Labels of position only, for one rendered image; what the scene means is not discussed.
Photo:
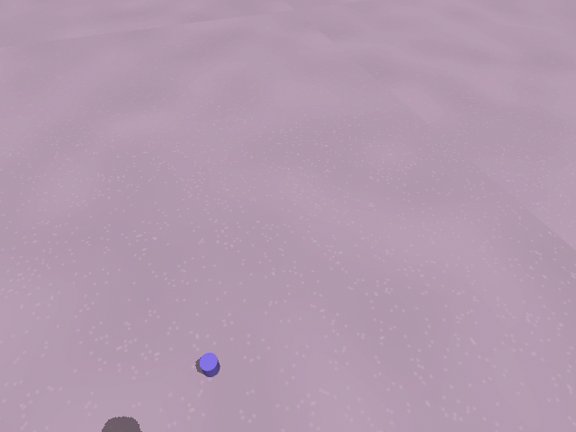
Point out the tin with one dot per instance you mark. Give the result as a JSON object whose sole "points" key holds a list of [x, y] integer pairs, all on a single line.
{"points": [[209, 364]]}

